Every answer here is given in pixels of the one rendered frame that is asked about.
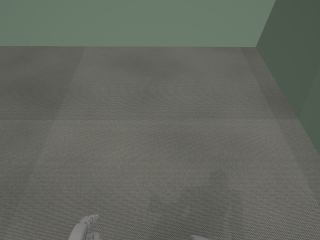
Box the robot left hand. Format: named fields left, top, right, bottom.
left=67, top=214, right=102, bottom=240

